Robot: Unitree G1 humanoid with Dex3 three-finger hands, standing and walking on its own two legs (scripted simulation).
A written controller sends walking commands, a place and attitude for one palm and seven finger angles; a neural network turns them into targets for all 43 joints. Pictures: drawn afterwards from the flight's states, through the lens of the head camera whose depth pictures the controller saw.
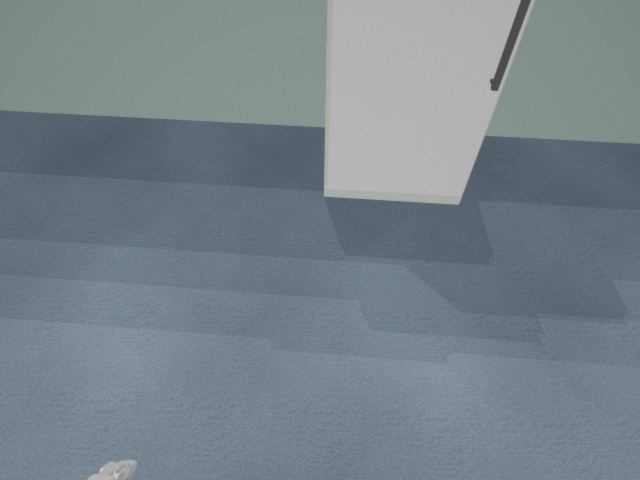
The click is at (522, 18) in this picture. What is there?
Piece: fridge door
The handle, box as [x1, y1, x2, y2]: [490, 0, 530, 90]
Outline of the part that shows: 530,0 521,0 494,78 490,79 492,90 497,90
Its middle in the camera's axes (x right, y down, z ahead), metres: +0.59 -0.68 +1.15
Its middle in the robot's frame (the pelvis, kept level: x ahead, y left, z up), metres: +1.35 -0.51 +0.08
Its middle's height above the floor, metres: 0.85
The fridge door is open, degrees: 0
